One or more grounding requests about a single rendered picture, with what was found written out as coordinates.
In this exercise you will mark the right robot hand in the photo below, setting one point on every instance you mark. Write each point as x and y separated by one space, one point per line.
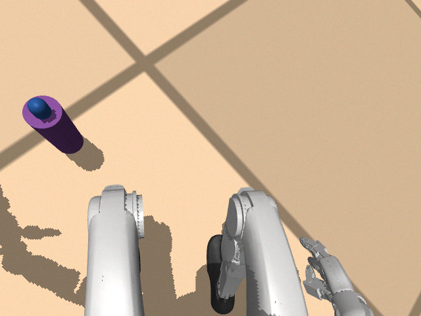
334 277

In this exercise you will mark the right robot arm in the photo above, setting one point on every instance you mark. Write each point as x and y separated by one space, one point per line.
350 303

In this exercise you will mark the bottle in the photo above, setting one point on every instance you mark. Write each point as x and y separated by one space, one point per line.
45 115

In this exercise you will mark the right robot foot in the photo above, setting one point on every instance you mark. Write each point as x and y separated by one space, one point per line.
214 261

